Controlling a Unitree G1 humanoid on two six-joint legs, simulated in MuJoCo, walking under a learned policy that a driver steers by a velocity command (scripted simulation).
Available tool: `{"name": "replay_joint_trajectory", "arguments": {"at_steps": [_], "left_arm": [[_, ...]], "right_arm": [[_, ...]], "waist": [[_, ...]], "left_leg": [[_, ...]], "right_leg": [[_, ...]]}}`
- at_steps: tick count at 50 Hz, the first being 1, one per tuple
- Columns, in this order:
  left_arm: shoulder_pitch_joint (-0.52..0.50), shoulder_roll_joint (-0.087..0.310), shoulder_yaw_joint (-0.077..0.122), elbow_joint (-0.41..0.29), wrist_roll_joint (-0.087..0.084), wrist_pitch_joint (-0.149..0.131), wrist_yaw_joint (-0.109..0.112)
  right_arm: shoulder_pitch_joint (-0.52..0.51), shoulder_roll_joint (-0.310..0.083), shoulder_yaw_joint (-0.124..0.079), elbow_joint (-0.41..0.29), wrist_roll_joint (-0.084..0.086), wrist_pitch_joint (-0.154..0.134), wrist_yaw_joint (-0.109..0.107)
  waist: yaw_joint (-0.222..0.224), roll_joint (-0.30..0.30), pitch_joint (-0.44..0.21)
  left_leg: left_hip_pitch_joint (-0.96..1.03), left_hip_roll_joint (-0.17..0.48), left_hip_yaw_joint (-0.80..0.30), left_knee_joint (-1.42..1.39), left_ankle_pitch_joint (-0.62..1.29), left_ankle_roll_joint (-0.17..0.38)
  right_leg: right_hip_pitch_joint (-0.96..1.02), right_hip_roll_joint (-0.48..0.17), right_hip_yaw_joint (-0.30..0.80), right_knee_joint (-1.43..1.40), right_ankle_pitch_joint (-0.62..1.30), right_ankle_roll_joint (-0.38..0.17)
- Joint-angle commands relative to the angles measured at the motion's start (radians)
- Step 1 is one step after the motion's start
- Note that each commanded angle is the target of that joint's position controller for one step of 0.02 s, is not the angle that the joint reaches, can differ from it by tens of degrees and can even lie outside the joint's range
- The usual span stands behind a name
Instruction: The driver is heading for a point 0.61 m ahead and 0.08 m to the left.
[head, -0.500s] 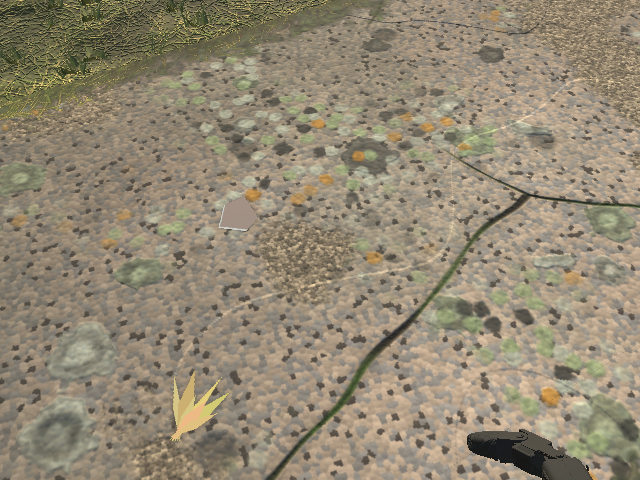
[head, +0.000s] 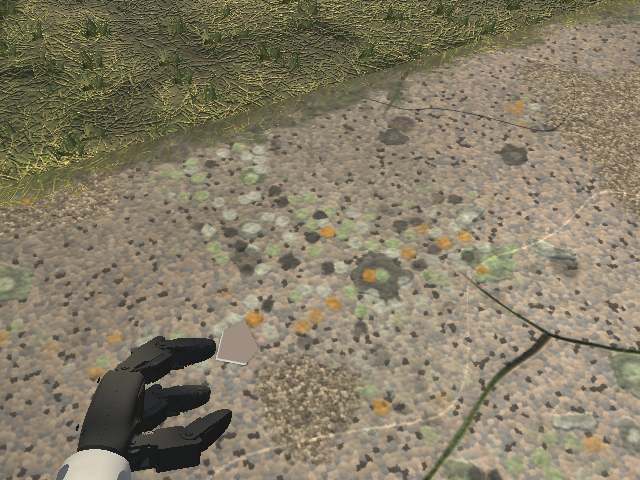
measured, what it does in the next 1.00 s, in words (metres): walks ahead, turning left: left foot, then right foot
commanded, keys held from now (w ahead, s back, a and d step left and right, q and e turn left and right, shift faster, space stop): w+q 0.48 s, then w+e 0.20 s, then no key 0.32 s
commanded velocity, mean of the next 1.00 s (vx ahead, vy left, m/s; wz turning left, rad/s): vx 0.43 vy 0.00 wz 0.28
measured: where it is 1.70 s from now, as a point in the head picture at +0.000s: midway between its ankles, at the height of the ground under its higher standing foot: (199, 419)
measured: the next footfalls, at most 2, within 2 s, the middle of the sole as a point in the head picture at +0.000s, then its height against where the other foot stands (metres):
left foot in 0.50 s outside the picture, level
right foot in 0.96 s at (248, 370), level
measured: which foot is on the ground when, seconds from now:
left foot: down 0.00-0.00, up 0.02-0.48, down 0.50-0.96, up 0.98-1.00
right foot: down 0.00-0.50, up 0.52-0.94, down 0.96-1.00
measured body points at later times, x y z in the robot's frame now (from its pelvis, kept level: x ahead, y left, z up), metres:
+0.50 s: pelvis +0.28 +0.07 -0.01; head +0.31 +0.09 +0.44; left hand +0.21 +0.36 -0.14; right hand +0.58 -0.08 -0.07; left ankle +0.38 +0.20 -0.73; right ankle +0.13 -0.11 -0.71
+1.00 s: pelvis +0.53 +0.13 +0.00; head +0.57 +0.14 +0.45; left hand +0.66 +0.41 -0.09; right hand +0.67 -0.11 -0.13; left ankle +0.38 +0.21 -0.71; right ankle +0.68 +0.07 -0.72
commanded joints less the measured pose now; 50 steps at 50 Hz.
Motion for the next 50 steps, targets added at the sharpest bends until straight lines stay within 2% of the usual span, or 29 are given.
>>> {"name": "replay_joint_trajectory", "arguments": {"at_steps": [1, 2, 3, 4, 5, 6, 8, 12, 15, 19, 22, 23, 24, 25, 26, 27, 28, 30, 31, 33, 35, 37, 39, 41, 44, 47, 48, 49, 50], "left_arm": [[0.462, 0.273, 0.104, 0.039, 0.040, 0.000, 0.042], [0.441, 0.189, 0.089, 0.030, 0.032, 0.004, 0.043], [0.379, 0.112, 0.077, 0.028, 0.025, 0.008, 0.055], [0.326, 0.098, 0.069, 0.042, 0.018, 0.009, 0.057], [0.295, 0.087, 0.063, 0.051, 0.024, 0.006, 0.052], [0.274, 0.077, 0.061, 0.064, 0.034, 0.000, 0.047], [0.256, 0.085, 0.069, 0.086, 0.026, -0.006, 0.040], [0.284, 0.165, 0.095, 0.116, 0.034, -0.015, 0.042], [0.313, 0.206, 0.103, 0.124, 0.030, -0.012, 0.043], [0.405, 0.254, 0.119, 0.153, 0.006, 0.010, 0.043], [0.424, 0.285, 0.131, 0.162, -0.003, 0.038, 0.049], [0.420, 0.297, 0.134, 0.161, -0.005, 0.048, 0.054], [0.418, 0.288, 0.130, 0.155, -0.007, 0.058, 0.062], [0.449, 0.237, 0.107, 0.141, 0.016, 0.054, 0.070], [0.555, 0.091, 0.053, 0.090, 0.045, 0.028, 0.055], [0.485, 0.176, 0.065, 0.110, 0.004, -0.003, 0.042], [0.390, 0.211, 0.078, 0.089, -0.036, -0.011, 0.039], [0.334, 0.198, 0.073, 0.087, -0.004, -0.009, 0.053], [0.364, 0.207, 0.081, 0.097, -0.002, 0.008, 0.051], [0.419, 0.170, 0.079, 0.115, -0.005, 0.046, 0.049], [0.386, 0.150, 0.075, 0.108, 0.004, 0.064, 0.055], [0.348, 0.132, 0.070, 0.096, 0.023, 0.060, 0.057], [0.299, 0.102, 0.057, 0.092, 0.028, 0.049, 0.050], [0.232, 0.088, 0.050, 0.080, 0.027, 0.041, 0.038], [0.201, 0.112, 0.057, 0.060, 0.027, 0.040, 0.023], [0.299, 0.154, 0.079, 0.086, 0.044, 0.034, 0.019], [0.360, 0.212, 0.097, 0.103, 0.049, 0.030, 0.029], [0.414, 0.275, 0.106, 0.100, 0.069, 0.033, 0.040], [0.440, 0.205, 0.082, 0.110, 0.067, 0.041, 0.043]], "right_arm": [[-0.034, -0.004, 0.002, -0.140, -0.029, -0.030, 0.016], [-0.009, -0.065, 0.002, -0.144, 0.006, -0.039, 0.016], [-0.123, -0.157, -0.032, -0.155, 0.027, -0.038, 0.012], [-0.211, -0.186, -0.043, -0.185, 0.029, -0.036, 0.007], [-0.255, -0.173, -0.046, -0.204, 0.020, -0.030, 0.005], [-0.245, -0.150, -0.048, -0.206, 0.019, -0.019, 0.008], [-0.237, -0.102, -0.040, -0.215, 0.024, -0.001, 0.015], [-0.334, -0.111, -0.036, -0.266, 0.010, 0.007, 0.027], [-0.450, -0.109, -0.026, -0.290, 0.006, -0.005, 0.056], [-0.587, -0.126, -0.023, -0.348, 0.017, -0.003, 0.077], [-0.590, -0.165, -0.040, -0.385, 0.009, 0.004, 0.084], [-0.518, -0.194, -0.057, -0.375, 0.004, 0.008, 0.080], [-0.354, -0.244, -0.087, -0.333, 0.004, 0.012, 0.072], [-0.180, -0.320, -0.118, -0.293, 0.001, 0.017, 0.051], [-0.187, -0.422, -0.124, -0.293, 0.002, 0.008, 0.042], [-0.115, -0.331, -0.101, -0.308, -0.003, 0.005, 0.040], [-0.151, -0.284, -0.088, -0.294, -0.016, -0.003, 0.040], [-0.291, -0.215, -0.066, -0.297, -0.016, -0.017, 0.038], [-0.329, -0.187, -0.056, -0.301, -0.028, -0.026, 0.042], [-0.351, -0.182, -0.058, -0.285, -0.031, -0.046, 0.048], [-0.352, -0.194, -0.062, -0.262, -0.034, -0.062, 0.045], [-0.354, -0.196, -0.061, -0.240, -0.031, -0.060, 0.033], [-0.365, -0.197, -0.059, -0.228, -0.024, -0.052, 0.022], [-0.321, -0.212, -0.061, -0.205, -0.018, -0.043, 0.016], [-0.295, -0.225, -0.064, -0.172, -0.008, -0.025, 0.014], [-0.330, -0.225, -0.066, -0.157, 0.006, -0.009, 0.007], [-0.293, -0.207, -0.061, -0.152, -0.008, -0.012, 0.005], [-0.207, -0.150, -0.040, -0.159, -0.035, -0.025, 0.010], [-0.125, -0.107, -0.017, -0.127, -0.031, -0.023, 0.021]], "waist": [[0.208, -0.139, -0.411], [0.221, -0.235, -0.478], [0.221, -0.126, -0.287], [0.194, -0.047, -0.155], [0.161, -0.006, -0.076], [0.123, -0.036, -0.038], [0.090, -0.057, 0.015], [0.090, -0.015, 0.054], [0.133, 0.009, 0.068], [0.186, 0.005, 0.087], [0.158, -0.041, 0.043], [0.109, -0.060, -0.010], [0.025, -0.051, -0.091], [-0.040, 0.033, -0.201], [0.070, 0.292, -0.313], [-0.017, 0.185, -0.460], [-0.030, 0.146, -0.317], [0.045, 0.055, -0.155], [0.089, 0.073, -0.121], [0.133, 0.084, -0.096], [0.139, 0.065, -0.034], [0.146, 0.054, -0.009], [0.129, 0.072, -0.002], [0.089, 0.072, -0.014], [0.080, 0.102, -0.028], [0.150, 0.099, -0.078], [0.158, 0.045, -0.134], [0.133, -0.099, -0.265], [0.135, -0.230, -0.404]], "left_leg": [[-0.680, 0.006, -0.016, 0.736, 0.107, -0.014], [-0.809, 0.030, -0.036, 0.941, -0.082, -0.027], [-0.852, 0.086, -0.034, 0.988, 0.003, -0.034], [-0.833, 0.124, 0.001, 0.978, 0.085, -0.041], [-0.802, 0.144, 0.010, 0.959, 0.129, -0.046], [-0.762, 0.172, 0.006, 0.933, 0.154, -0.047], [-0.738, 0.200, 0.019, 0.881, 0.152, -0.051], [-0.782, 0.224, 0.015, 0.709, 0.322, -0.077], [-0.699, 0.198, 0.086, 0.460, 0.502, -0.060], [-0.744, 0.175, 0.125, 0.287, 0.484, -0.031], [-0.672, 0.105, 0.193, 0.229, 0.319, 0.015], [-0.562, 0.059, 0.226, 0.213, 0.280, 0.036], [-0.340, 0.007, 0.243, 0.163, 0.319, 0.066], [0.006, 0.103, 0.064, 0.172, 0.371, 0.118], [0.344, 0.391, -0.509, 0.072, 0.242, 0.303], [0.384, 0.447, -0.680, -0.055, 0.170, 0.319], [0.293, 0.419, -0.502, -0.049, 0.253, 0.268], [-0.026, 0.350, -0.262, -0.062, 0.430, 0.206], [-0.137, 0.322, -0.190, -0.097, 0.481, 0.194], [-0.239, 0.313, -0.109, -0.169, 0.485, 0.198], [-0.292, 0.303, -0.022, -0.211, 0.599, 0.191], [-0.289, 0.263, 0.076, -0.195, 0.802, 0.165], [-0.301, 0.209, 0.166, -0.180, 0.874, 0.127], [-0.256, 0.211, 0.175, -0.167, 0.867, 0.115], [-0.148, 0.257, 0.138, -0.094, 0.862, 0.106], [-0.112, 0.235, 0.126, 0.086, 0.905, 0.058], [-0.150, 0.165, 0.160, 0.216, 0.826, 0.010], [-0.381, 0.084, 0.180, 0.466, 0.460, -0.053], [-0.532, 0.016, 0.097, 0.703, -0.198, -0.107]], "right_leg": [[1.044, -0.454, 0.520, 0.096, 0.098, -0.260], [1.021, -0.506, 0.758, -0.042, -0.145, -0.318], [0.831, -0.455, 0.622, -0.110, -0.283, -0.262], [0.644, -0.412, 0.478, -0.154, -0.261, -0.217], [0.494, -0.370, 0.390, -0.200, -0.206, -0.190], [0.398, -0.333, 0.306, -0.233, -0.178, -0.170], [0.285, -0.300, 0.188, -0.291, -0.149, -0.152], [0.237, -0.296, 0.042, -0.317, -0.022, -0.157], [0.236, -0.257, -0.076, -0.312, 0.035, -0.119], [0.439, -0.309, -0.100, -0.279, 0.050, -0.089], [0.559, -0.327, -0.145, -0.130, 0.383, -0.053], [0.563, -0.316, -0.172, -0.005, 0.543, -0.034], [0.497, -0.283, -0.208, 0.199, 0.609, -0.003], [0.239, -0.249, -0.204, 0.485, 0.350, 0.038], [-0.214, -0.063, -0.140, 0.857, -0.526, 0.102], [-0.288, -0.059, 0.066, 0.994, -0.565, 0.094], [-0.375, -0.105, 0.064, 1.019, -0.485, 0.082], [-0.298, -0.188, 0.058, 0.881, -0.345, 0.073], [-0.221, -0.210, 0.071, 0.851, -0.314, 0.070], [-0.158, -0.215, 0.079, 0.803, -0.280, 0.073], [-0.177, -0.204, 0.085, 0.729, -0.214, 0.090], [-0.180, -0.190, 0.069, 0.593, -0.112, 0.098], [-0.109, -0.160, 0.024, 0.394, 0.030, 0.091], [-0.063, -0.124, -0.002, 0.262, 0.127, 0.087], [-0.056, -0.101, 0.010, 0.166, 0.087, 0.059], [0.098, -0.048, -0.021, 0.030, 0.100, 0.005], [0.248, -0.084, 0.013, 0.025, 0.432, -0.025], [0.568, -0.279, 0.201, 0.136, 0.858, -0.145], [0.715, -0.455, 0.432, 0.101, 0.944, -0.308]]}}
